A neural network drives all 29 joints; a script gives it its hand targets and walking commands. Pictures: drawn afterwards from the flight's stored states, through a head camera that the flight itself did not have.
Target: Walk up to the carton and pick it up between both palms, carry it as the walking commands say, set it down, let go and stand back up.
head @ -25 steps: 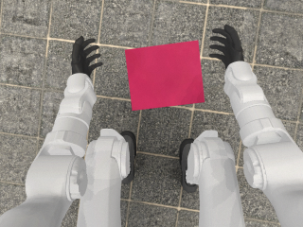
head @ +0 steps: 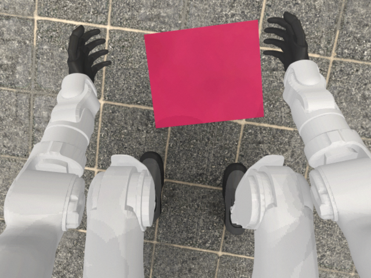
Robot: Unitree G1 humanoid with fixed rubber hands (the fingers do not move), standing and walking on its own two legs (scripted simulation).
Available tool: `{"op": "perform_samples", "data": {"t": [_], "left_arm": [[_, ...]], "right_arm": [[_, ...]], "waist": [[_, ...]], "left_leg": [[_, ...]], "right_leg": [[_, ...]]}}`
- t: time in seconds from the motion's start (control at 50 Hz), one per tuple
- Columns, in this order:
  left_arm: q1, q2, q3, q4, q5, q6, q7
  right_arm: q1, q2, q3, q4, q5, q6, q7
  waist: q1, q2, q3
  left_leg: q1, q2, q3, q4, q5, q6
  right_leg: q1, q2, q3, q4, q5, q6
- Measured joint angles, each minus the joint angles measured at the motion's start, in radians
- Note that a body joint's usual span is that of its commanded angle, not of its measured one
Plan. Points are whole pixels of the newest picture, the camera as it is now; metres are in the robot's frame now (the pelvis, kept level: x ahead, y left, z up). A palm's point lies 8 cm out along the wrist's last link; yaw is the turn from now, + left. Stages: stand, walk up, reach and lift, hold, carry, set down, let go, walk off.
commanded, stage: reach and lift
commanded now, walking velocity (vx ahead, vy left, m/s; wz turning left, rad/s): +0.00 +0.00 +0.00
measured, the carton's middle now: (202, 83) +0.46 -0.02 -0.26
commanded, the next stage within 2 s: none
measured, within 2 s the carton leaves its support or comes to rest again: leaves its support in 1.42 s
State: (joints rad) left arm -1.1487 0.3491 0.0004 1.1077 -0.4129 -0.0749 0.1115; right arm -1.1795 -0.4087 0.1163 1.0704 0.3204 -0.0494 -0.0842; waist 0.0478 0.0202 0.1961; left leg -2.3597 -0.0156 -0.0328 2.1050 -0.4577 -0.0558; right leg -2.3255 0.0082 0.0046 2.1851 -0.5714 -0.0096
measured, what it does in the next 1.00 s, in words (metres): stands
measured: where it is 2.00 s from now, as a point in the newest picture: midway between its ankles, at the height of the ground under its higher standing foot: (191, 203)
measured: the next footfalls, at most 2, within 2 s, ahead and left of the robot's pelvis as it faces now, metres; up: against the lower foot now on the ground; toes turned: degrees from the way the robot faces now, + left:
none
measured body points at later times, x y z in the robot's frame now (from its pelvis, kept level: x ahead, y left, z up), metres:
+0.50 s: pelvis -0.01 +0.01 +0.01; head +0.34 -0.01 +0.29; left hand +0.49 +0.19 -0.17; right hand +0.51 -0.16 -0.18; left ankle +0.14 +0.13 -0.34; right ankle +0.10 -0.11 -0.34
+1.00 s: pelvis +0.00 +0.00 +0.00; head +0.34 -0.03 +0.29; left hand +0.51 +0.15 -0.17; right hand +0.51 -0.14 -0.18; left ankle +0.14 +0.14 -0.34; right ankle +0.10 -0.11 -0.34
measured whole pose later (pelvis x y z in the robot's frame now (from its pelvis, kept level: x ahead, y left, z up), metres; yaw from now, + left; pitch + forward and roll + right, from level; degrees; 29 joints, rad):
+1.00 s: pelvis +0.00 +0.00 +0.00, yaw -2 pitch +41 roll +2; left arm -1.31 0.18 0.11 1.27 -0.28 -0.16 0.19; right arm -1.32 -0.27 0.09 1.26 0.23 -0.11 -0.16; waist 0.06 0.03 0.17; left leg -2.35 -0.04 -0.04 2.09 -0.46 -0.08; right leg -2.34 0.05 0.03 2.15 -0.54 0.01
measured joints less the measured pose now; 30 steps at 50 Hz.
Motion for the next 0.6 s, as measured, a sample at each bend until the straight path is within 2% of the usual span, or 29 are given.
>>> {"op": "perform_samples", "data": {"t": [0.2,0.6], "left_arm": [[-0.016,-0.023,-0.007,0.003,0.019,0.002,0.007],[-0.138,-0.085,-0.062,0.107,0.039,-0.026,0.038]], "right_arm": [[-0.012,0.038,-0.026,0.051,-0.015,-0.009,0.003],[-0.106,0.067,-0.016,0.152,-0.010,-0.056,-0.032]], "waist": [[-0.011,-0.006,-0.008],[0.003,0.006,0.005]], "left_leg": [[0.010,-0.011,-0.002,-0.012,0.016,0.002],[0.009,-0.014,-0.001,-0.034,0.035,0.008]], "right_leg": [[0.019,-0.010,-0.002,-0.012,0.008,0.002],[0.019,-0.011,0.000,-0.037,0.027,0.009]]}}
